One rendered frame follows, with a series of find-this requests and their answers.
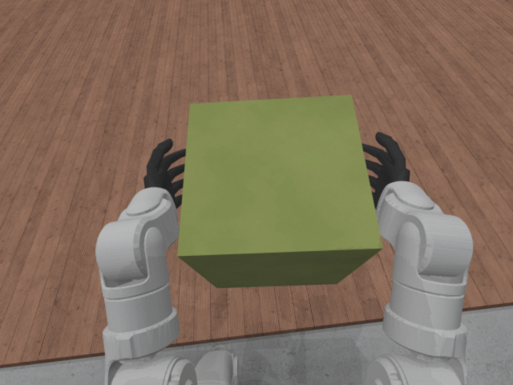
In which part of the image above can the robot right hand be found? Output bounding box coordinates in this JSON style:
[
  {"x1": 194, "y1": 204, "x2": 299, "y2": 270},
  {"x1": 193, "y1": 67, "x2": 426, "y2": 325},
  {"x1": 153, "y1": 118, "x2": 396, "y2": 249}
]
[{"x1": 362, "y1": 132, "x2": 410, "y2": 209}]

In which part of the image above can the robot left thigh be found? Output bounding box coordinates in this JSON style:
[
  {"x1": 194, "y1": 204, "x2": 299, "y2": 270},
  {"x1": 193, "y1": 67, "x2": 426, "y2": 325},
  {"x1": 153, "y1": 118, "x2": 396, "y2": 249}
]
[{"x1": 195, "y1": 351, "x2": 239, "y2": 385}]

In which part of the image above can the robot left hand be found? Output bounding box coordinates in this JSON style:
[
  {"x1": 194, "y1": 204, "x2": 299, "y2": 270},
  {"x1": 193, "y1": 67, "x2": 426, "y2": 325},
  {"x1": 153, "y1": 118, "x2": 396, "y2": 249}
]
[{"x1": 143, "y1": 139, "x2": 186, "y2": 208}]

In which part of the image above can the robot right upper arm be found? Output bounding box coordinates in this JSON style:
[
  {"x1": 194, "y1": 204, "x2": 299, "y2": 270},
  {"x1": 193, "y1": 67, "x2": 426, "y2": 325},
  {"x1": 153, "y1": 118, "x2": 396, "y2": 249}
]
[{"x1": 366, "y1": 354, "x2": 462, "y2": 385}]

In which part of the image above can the carton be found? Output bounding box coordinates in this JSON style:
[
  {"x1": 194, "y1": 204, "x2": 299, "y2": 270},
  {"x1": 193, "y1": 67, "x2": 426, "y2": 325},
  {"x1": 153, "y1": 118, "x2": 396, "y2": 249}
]
[{"x1": 177, "y1": 95, "x2": 383, "y2": 288}]

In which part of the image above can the robot left upper arm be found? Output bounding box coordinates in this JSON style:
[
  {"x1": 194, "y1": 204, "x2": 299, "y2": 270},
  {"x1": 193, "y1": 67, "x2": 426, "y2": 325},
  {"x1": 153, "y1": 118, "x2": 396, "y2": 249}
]
[{"x1": 111, "y1": 356, "x2": 197, "y2": 385}]

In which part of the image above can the robot left forearm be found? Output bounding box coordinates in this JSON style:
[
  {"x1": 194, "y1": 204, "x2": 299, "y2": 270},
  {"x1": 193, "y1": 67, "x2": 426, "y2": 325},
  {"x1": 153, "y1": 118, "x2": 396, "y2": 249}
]
[{"x1": 95, "y1": 187, "x2": 180, "y2": 385}]

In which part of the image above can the robot right forearm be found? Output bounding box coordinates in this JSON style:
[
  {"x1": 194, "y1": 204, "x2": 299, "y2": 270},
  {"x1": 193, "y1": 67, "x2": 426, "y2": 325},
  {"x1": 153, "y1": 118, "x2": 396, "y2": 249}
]
[{"x1": 376, "y1": 181, "x2": 474, "y2": 385}]

